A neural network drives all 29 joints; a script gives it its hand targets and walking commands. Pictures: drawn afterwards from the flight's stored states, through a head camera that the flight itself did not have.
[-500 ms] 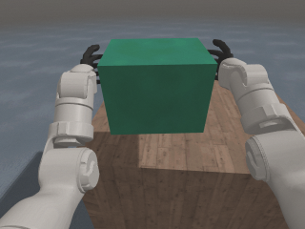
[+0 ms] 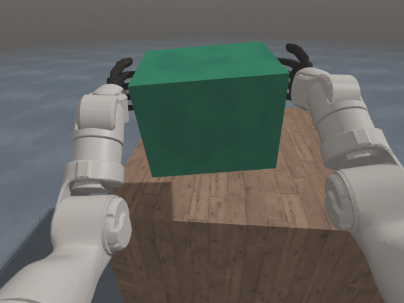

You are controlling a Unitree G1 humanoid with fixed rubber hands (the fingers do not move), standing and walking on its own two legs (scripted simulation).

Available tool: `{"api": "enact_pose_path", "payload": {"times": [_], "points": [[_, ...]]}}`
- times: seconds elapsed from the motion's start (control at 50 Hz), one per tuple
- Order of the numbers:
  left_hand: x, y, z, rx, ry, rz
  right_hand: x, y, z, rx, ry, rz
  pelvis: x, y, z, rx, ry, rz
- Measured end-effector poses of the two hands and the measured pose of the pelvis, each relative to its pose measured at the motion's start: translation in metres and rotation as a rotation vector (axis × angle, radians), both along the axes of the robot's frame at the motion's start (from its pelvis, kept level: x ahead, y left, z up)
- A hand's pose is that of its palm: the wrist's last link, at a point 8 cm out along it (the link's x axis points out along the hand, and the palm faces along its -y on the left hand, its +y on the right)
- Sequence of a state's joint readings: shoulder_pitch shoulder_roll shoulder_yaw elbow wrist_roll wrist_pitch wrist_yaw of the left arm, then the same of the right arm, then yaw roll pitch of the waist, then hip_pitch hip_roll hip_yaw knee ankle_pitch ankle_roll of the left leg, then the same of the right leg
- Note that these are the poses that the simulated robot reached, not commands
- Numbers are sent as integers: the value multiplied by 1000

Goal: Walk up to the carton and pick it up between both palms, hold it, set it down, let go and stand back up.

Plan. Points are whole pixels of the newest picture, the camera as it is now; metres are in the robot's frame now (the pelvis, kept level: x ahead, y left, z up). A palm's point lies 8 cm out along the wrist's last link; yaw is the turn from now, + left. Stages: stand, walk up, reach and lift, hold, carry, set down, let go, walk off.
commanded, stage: hold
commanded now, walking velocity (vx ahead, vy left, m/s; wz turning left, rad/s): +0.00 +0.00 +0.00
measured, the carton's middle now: (208, 107) +0.39 -0.01 +0.29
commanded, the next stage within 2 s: none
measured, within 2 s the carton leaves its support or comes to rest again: neither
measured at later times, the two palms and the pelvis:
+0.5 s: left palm (117, 97) +0.38 +0.16 +0.32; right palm (291, 96) +0.38 -0.17 +0.31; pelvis +0.01 +0.00 +0.00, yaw +0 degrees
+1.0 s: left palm (121, 98) +0.38 +0.15 +0.31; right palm (295, 87) +0.38 -0.17 +0.33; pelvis +0.01 +0.00 +0.00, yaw +0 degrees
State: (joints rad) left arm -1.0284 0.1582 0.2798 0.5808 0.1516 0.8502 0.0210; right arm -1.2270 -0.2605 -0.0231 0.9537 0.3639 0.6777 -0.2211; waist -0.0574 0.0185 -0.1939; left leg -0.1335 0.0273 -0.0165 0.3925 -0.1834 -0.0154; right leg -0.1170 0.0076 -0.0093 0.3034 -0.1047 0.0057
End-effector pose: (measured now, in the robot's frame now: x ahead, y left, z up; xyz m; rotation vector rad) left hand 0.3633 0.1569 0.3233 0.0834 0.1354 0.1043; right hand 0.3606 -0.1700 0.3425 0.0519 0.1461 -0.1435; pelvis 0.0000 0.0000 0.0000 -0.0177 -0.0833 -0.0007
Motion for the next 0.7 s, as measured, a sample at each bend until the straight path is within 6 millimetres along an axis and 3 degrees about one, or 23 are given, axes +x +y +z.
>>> {"api": "enact_pose_path", "payload": {"times": [0.3,0.46,0.7], "points": [[27,-3,-16,6,50,7,29,-3,-26,-35,51,9,13,-3,1,4,28,0],[18,3,-8,-3,34,14,19,2,-33,-45,38,19,14,0,1,0,24,0],[-1,4,-1,-6,13,10,0,4,-13,-11,18,12,3,1,0,-2,4,0]]}}
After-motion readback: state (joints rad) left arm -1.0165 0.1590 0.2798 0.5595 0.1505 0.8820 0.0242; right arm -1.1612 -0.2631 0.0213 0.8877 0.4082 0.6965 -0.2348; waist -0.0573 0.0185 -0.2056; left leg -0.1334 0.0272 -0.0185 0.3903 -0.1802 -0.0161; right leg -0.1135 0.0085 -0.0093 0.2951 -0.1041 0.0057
